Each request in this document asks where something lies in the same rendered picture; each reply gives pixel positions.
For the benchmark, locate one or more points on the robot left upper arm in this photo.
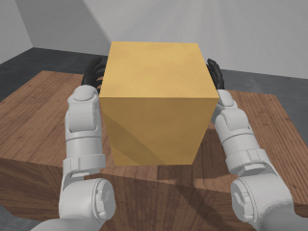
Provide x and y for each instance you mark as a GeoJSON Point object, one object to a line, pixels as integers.
{"type": "Point", "coordinates": [84, 206]}

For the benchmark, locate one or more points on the robot left forearm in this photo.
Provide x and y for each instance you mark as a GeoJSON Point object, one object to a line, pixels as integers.
{"type": "Point", "coordinates": [83, 136]}

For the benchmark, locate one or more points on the carton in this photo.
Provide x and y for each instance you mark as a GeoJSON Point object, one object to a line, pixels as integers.
{"type": "Point", "coordinates": [157, 100]}

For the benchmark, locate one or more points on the robot right forearm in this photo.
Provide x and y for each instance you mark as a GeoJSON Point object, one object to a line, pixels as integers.
{"type": "Point", "coordinates": [244, 157]}

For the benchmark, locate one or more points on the left robot hand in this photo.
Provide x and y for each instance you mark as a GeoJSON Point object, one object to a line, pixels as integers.
{"type": "Point", "coordinates": [91, 74]}

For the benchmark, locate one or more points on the right robot hand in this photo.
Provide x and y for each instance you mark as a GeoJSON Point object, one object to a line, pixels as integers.
{"type": "Point", "coordinates": [216, 74]}

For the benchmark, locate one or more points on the robot right upper arm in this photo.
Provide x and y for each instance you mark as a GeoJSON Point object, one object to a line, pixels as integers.
{"type": "Point", "coordinates": [264, 201]}

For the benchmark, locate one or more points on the pedestal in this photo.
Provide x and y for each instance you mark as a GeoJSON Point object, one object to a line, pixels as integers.
{"type": "Point", "coordinates": [193, 197]}

